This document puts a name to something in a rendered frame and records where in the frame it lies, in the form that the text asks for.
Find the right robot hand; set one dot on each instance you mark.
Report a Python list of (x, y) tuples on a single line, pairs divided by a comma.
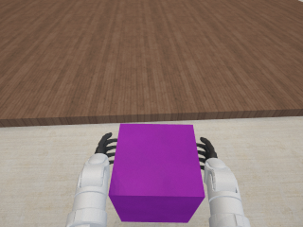
[(208, 153)]

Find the left robot hand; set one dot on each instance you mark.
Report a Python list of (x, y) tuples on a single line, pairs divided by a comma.
[(102, 146)]

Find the left robot forearm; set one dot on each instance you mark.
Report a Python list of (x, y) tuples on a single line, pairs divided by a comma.
[(91, 193)]

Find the right robot forearm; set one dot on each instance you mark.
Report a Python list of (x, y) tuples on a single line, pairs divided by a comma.
[(224, 196)]

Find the carton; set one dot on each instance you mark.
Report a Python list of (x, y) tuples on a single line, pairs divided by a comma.
[(156, 174)]

